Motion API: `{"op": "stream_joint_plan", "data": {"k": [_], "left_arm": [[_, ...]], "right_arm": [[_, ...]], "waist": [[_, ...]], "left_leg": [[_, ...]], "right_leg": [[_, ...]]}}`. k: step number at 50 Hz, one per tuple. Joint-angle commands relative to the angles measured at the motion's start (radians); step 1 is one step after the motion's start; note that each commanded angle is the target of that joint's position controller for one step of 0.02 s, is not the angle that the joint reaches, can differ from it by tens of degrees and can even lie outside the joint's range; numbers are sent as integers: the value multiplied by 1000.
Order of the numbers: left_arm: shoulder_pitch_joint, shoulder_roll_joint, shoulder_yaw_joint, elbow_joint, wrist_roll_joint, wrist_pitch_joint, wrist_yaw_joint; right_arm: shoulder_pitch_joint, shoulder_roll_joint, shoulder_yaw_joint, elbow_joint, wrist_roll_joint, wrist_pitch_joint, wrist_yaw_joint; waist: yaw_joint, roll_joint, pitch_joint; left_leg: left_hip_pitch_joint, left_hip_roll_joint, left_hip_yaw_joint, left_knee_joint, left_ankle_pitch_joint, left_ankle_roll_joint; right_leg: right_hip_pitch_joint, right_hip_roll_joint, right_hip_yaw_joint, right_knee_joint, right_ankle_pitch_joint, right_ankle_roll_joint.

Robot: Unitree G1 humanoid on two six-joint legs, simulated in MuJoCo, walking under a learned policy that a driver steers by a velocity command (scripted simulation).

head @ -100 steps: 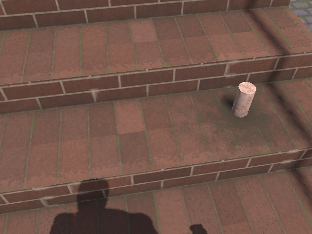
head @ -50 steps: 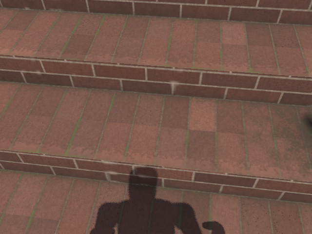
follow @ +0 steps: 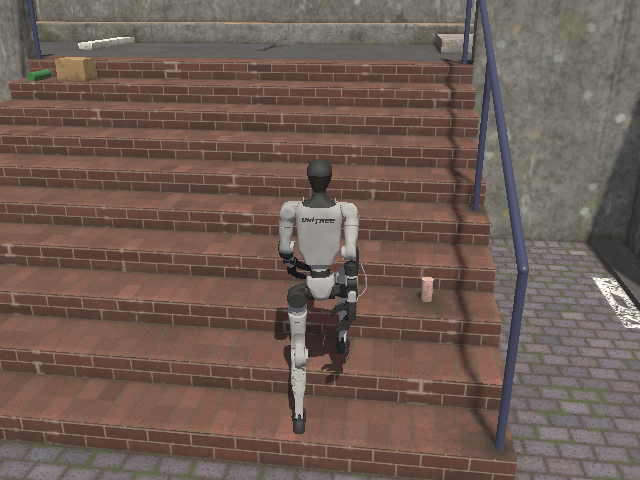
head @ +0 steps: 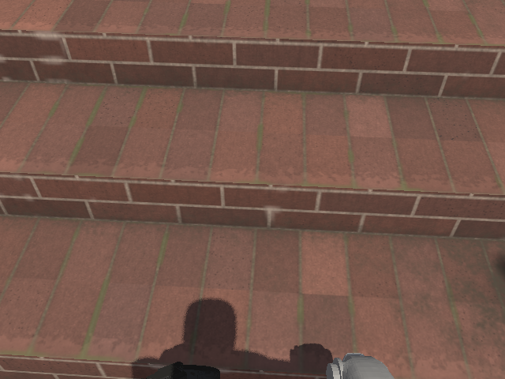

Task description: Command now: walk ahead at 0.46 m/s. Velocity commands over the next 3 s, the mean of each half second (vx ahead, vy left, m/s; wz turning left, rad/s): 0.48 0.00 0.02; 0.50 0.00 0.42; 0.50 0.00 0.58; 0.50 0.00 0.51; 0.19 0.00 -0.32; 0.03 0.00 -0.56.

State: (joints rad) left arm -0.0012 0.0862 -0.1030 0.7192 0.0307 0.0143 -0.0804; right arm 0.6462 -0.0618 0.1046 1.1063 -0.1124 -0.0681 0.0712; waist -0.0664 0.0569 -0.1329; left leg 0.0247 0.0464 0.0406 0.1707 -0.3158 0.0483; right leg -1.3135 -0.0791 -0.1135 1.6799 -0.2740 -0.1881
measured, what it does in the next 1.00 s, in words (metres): climbs: right foot 0.16 m higher, then left foot 0.16 m higher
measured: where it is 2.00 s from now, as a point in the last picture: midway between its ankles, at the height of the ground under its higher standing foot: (129, 115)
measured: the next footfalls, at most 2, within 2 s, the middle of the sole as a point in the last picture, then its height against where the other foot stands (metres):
right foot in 0.08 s outside the picture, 0.16 m higher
left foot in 0.64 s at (191, 306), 0.16 m higher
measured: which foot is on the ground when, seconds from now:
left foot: down 0.00-0.12, up 0.14-0.62, down 0.64-1.00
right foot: up 0.00-0.06, down 0.08-0.68, up 0.70-1.00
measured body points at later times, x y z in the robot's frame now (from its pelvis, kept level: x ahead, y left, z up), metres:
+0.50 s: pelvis +0.29 -0.01 +0.15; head +0.28 +0.00 +0.60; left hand +0.14 +0.14 +0.00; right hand +0.50 -0.17 +0.05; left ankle +0.43 +0.12 -0.30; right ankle +0.18 -0.11 -0.58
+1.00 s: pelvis +0.60 +0.07 +0.30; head +0.59 +0.07 +0.75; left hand +0.74 +0.31 +0.19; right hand +0.55 -0.14 +0.14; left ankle +0.56 +0.12 -0.43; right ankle +0.72 -0.06 -0.12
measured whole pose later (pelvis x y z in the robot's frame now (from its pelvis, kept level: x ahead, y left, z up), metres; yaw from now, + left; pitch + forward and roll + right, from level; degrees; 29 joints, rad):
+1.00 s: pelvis +0.60 +0.07 +0.30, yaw +14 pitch +4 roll +0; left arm 0.07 0.17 -0.04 0.86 0.06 -0.08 -0.05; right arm 0.53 -0.12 0.03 1.15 -0.11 -0.09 0.05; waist -0.04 0.00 -0.13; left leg -0.32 -0.14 -0.07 0.61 -0.36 0.11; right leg -1.33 -0.03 0.09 2.10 -0.20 -0.17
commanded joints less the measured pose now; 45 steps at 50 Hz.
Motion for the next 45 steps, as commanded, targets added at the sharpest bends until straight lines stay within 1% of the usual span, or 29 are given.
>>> {"op": "stream_joint_plan", "data": {"k": [1, 2, 4, 5, 6, 7, 8, 9, 11, 13, 15, 18, 19, 23, 24, 25, 27, 28, 30, 32, 33, 34, 35, 36, 37, 38, 41, 43, 45], "left_arm": [[-226, 110, 24, -107, 6, 6, -28], [-173, 85, 15, -97, 5, 18, -38], [32, 157, 50, -37, 8, -6, -17], [198, 193, 55, 24, -11, -17, 1], [482, 251, 85, 119, 27, -3, 24], [687, 335, 124, 205, 64, -17, 39], [650, 327, 123, 236, 57, -58, 55], [488, 260, 118, 244, 35, -84, 51], [264, 68, 74, 279, 25, -91, 34], [153, -13, 51, 297, 29, -99, 29], [207, 34, 70, 325, 43, -104, 22], [310, 27, 51, 357, 96, -119, 28], [445, 48, 53, 397, 100, -113, 35], [638, 53, 41, 488, 132, -109, 45], [670, 63, 36, 499, 133, -114, 38], [701, 61, 33, 496, 123, -115, 33], [565, 83, 30, 417, 73, -103, -9], [513, 144, 38, 378, 41, -119, -10], [552, 266, 68, 374, 17, -157, -2], [568, 336, 103, 377, 37, -156, -7], [751, 230, 92, 409, 106, -153, -25], [720, 233, 98, 376, 109, -138, -39], [547, 187, 119, 348, 59, -111, -60], [481, 160, 126, 321, 18, -107, -59], [422, 146, 124, 310, 22, -121, -35], [354, 114, 113, 274, 38, -131, -10], [273, 87, 84, 187, 21, -104, 24], [236, 113, 84, 166, 15, -80, 22], [187, 110, 77, 152, 9, -90, 24]], "right_arm": [[-50, -309, -63, -82, 57, -52, 19], [-23, -347, -80, -52, 57, -52, 28], [-17, -381, -119, -44, 43, -48, 40], [124, -270, -98, -41, -12, -54, 53], [23, -239, -99, -72, -16, -39, 66], [-166, -202, -121, -97, 48, -19, 77], [-246, -166, -130, -116, 81, -23, 60], [-292, -138, -120, -136, 65, -34, 29], [-373, -116, -97, -200, 54, -16, -10], [-330, -111, -86, -189, 52, 29, -14], [-376, -107, -77, -193, 66, 47, 3], [-528, -135, -73, -242, 60, 32, 10], [-578, -115, -60, -248, 67, 34, 10], [-776, -107, -28, -343, 88, 16, -28], [-877, -139, -32, -402, 95, 21, -30], [-936, -143, -35, -426, 96, 33, -25], [-1066, -88, -15, -483, 78, 95, 12], [-970, -66, -20, -458, 65, 108, 35], [-916, -122, -45, -458, 74, 100, 43], [-695, -176, -75, -387, 87, 63, 39], [-531, -213, -83, -340, 117, 57, 24], [-318, -275, -110, -269, 108, 75, 10], [-87, -348, -138, -176, 69, 78, -8], [-86, -388, -168, -141, 60, 37, -32], [-177, -330, -162, -123, 71, 11, -41], [-291, -251, -144, -115, 74, -1, -38], [-481, -70, -80, -81, 44, -5, -11], [-514, -118, -96, -95, 58, -28, -8], [-357, -140, -95, -66, 24, -51, -28]], "waist": [[82, 138, 129], [112, 169, 109], [157, 177, -46], [147, -26, -275], [289, -194, -325], [335, -285, -179], [287, -216, -10], [210, -173, 51], [74, -30, 20], [-26, -3, 32], [-17, -45, 73], [11, -64, 86], [73, -152, 75], [124, -94, 157], [139, -45, 142], [164, -101, 138], [136, -160, 146], [67, -201, 148], [25, -206, 101], [-27, -262, 0], [7, -155, -242], [-95, -25, -325], [-147, 111, -264], [-110, 66, -132], [-65, 53, -29], [-4, -34, 10], [169, -129, -4], [199, -65, 15], [148, 4, 39]], "left_leg": [[-333, 203, -54, -107, 1056, 241], [-175, 237, -47, -19, 1399, 239], [-58, 208, 3, 250, 1696, 173], [-449, 130, -82, 497, 1436, 123], [-707, -18, -150, 740, 683, 95], [-873, -139, -277, 1297, 252, 75], [-997, -119, -363, 1593, 306, 85], [-1022, -100, -355, 1679, 323, 106], [-1049, -80, -328, 1793, 335, 177], [-1089, -37, -281, 1758, 349, 205], [-1159, -19, -188, 1770, 240, 203], [-1231, 30, -105, 1739, 287, 217], [-1340, 20, -67, 1920, 190, 211], [-1727, 53, -106, 1857, 60, 230], [-1667, 81, -61, 1620, 152, 218], [-1595, 93, -6, 1556, 209, 205], [-1048, 80, 81, 1351, 129, 166], [-909, 29, 130, 1360, 93, 131], [-847, -71, 195, 1119, -4, 103], [-623, -144, 180, 877, 27, 146], [-121, -88, -100, 932, 298, 241], [114, -10, -449, 615, 26, 295], [88, 119, -836, 301, -116, 338], [-63, 131, -861, 258, -226, 240], [-226, 110, -774, 288, -252, 226], [-332, 105, -737, 303, -160, 232], [-501, 74, -503, 264, 137, 182], [-575, 15, -299, 235, 213, 147], [-579, -53, -241, 208, 162, 125]], "right_leg": [[505, 111, -144, -308, -123, 74], [526, 134, -143, -410, -118, 66], [829, 173, -86, -626, -33, 16], [1339, 43, 273, -647, 122, -131], [1524, -60, 652, -975, -107, -191], [1351, -190, 1005, -1241, -345, -235], [1141, -176, 996, -1250, -564, -149], [1006, -164, 876, -1233, -506, -143], [880, -162, 677, -1255, -222, -130], [800, -122, 468, -1313, -68, -76], [802, -84, 302, -1363, -57, -67], [816, -34, 201, -1393, -1, -21], [930, -54, 233, -1407, 1, -51], [1324, -167, 274, -1431, 80, -51], [1323, -169, 244, -1478, 54, -26], [1280, -160, 212, -1520, 88, -31], [851, -159, 93, -1725, 86, -40], [854, -181, 43, -1680, 431, -50], [1152, -202, -3, -1531, 1259, -59], [1361, -221, -25, -1301, 1659, -6], [1039, -153, 23, -1044, 1472, 49], [805, -18, 85, -785, 929, 79], [618, 150, 218, -318, 203, 124], [467, 130, 366, 5, 280, 108], [416, 102, 378, 124, 313, 99], [365, 111, 381, 215, 300, 81], [259, 84, 346, 283, 315, -10], [268, 43, 243, 181, 207, 8], [233, 51, 169, 277, 184, 27]]}}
